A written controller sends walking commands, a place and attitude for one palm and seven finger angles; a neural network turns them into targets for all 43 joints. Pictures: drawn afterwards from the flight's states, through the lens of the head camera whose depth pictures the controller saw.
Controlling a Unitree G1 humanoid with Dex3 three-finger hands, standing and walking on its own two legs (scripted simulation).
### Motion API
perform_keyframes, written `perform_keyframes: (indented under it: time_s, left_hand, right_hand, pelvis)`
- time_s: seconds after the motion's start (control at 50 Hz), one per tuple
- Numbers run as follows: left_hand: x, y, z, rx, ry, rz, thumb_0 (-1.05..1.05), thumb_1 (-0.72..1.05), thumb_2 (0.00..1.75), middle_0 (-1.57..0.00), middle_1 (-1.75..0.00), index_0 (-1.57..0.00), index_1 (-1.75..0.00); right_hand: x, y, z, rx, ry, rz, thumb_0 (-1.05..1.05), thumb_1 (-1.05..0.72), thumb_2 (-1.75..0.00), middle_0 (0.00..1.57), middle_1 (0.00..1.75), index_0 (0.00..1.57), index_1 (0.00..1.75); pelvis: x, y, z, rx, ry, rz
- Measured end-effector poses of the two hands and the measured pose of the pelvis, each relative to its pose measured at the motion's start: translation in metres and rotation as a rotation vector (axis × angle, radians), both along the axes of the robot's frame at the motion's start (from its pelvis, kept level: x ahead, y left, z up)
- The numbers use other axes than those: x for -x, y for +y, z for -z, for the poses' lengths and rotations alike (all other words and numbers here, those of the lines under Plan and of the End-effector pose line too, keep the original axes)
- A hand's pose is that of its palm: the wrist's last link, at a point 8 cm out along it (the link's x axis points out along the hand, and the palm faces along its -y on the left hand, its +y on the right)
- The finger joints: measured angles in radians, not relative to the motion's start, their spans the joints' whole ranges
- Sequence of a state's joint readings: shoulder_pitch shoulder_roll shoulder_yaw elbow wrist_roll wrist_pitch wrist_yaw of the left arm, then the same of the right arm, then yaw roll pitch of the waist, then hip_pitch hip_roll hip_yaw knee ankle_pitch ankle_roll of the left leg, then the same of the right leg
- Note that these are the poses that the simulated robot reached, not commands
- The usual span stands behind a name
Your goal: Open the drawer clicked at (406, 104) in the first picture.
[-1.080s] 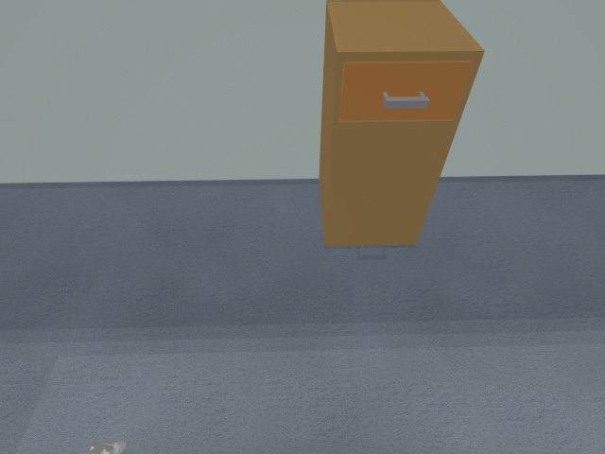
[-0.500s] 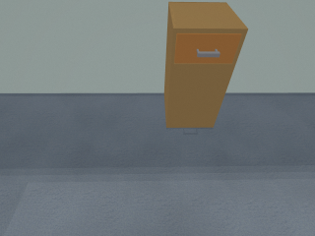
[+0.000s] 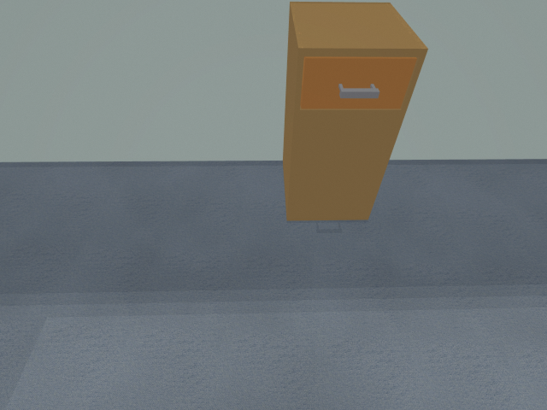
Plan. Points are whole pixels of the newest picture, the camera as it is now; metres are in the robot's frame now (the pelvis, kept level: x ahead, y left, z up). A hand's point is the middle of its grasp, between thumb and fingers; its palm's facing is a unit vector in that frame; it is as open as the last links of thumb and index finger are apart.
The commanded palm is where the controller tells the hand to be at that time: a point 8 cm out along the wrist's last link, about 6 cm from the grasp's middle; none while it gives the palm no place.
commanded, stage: look at it before walking up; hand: left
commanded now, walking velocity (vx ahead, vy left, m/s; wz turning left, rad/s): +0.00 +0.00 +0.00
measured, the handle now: (357, 89) +1.07 -0.22 -0.07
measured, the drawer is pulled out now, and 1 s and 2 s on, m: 0.00 0.00 0.00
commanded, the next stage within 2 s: walk to a spot facing it in 0.36 s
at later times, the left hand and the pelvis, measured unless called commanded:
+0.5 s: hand out of the picture +0.09 +0.25 -0.15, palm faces -0.04 -0.94 -0.34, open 7.4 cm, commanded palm none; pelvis +0.01 +0.00 +0.00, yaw +0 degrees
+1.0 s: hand out of the picture +0.05 +0.15 -0.17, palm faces -0.18 -0.95 -0.27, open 7.4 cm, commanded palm none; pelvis -0.02 -0.04 -0.01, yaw -14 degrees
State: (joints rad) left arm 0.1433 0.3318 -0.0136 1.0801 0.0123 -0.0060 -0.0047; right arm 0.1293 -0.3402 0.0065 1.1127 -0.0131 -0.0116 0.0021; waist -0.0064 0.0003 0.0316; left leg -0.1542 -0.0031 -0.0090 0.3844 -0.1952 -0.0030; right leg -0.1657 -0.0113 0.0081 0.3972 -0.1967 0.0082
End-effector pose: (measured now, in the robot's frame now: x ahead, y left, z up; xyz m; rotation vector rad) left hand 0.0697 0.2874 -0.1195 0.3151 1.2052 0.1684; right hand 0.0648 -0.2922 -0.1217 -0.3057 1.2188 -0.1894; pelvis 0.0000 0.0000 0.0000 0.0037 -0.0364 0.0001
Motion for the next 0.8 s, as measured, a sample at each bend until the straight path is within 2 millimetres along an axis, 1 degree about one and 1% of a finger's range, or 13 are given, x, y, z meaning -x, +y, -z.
perform_keyframes:
  time_s: [0.38,0.56,0.62,0.66,0.74,0.8]
  left_hand:
    - [-0.008,0.002,-0.001,-0.006,0.004,-0.006,0.01,0.91,0.90,-0.20,-0.30,-0.20,-0.30]
    - [-0.011,0.002,-0.002,-0.012,0.007,-0.004,0.01,0.91,0.90,-0.20,-0.30,-0.20,-0.30]
    - [-0.010,-0.003,0.003,-0.009,0.027,0.004,0.01,0.91,0.90,-0.20,-0.30,-0.20,-0.30]
    - [-0.008,-0.010,0.007,0.002,0.044,0.018,0.01,0.91,0.90,-0.20,-0.30,-0.20,-0.30]
    - [-0.005,-0.027,0.018,0.029,0.073,0.050,0.01,0.91,0.90,-0.20,-0.30,-0.20,-0.30]
    - [-0.002,-0.045,0.022,0.038,0.093,0.073,0.01,0.91,0.90,-0.20,-0.30,-0.20,-0.30]
  right_hand:
    - [-0.021,-0.001,-0.004,0.007,-0.023,-0.011,0.01,-0.90,-0.90,0.20,0.30,0.21,0.30]
    - [-0.025,-0.002,-0.003,0.009,-0.035,-0.004,0.01,-0.90,-0.90,0.20,0.30,0.21,0.30]
    - [-0.021,0.002,0.001,0.001,-0.048,0.027,0.01,-0.90,-0.90,0.20,0.30,0.21,0.30]
    - [-0.014,0.007,0.005,-0.013,-0.054,0.051,0.01,-0.90,-0.90,0.20,0.30,0.21,0.30]
    - [0.006,0.014,0.018,-0.052,-0.046,0.103,0.01,-0.90,-0.90,0.20,0.30,0.21,0.30]
    - [0.025,0.014,0.031,-0.089,-0.037,0.150,0.01,-0.90,-0.90,0.20,0.30,0.21,0.30]
  pelvis:
    - [-0.010,0.000,-0.001,0.000,0.001,0.000]
    - [-0.011,-0.001,0.000,0.000,0.004,0.018]
    - [-0.009,-0.001,0.002,-0.003,0.006,0.048]
    - [-0.007,-0.002,0.005,-0.008,0.007,0.068]
    - [0.000,-0.007,0.012,-0.027,0.008,0.113]
    - [0.005,-0.016,0.018,-0.041,-0.001,0.162]
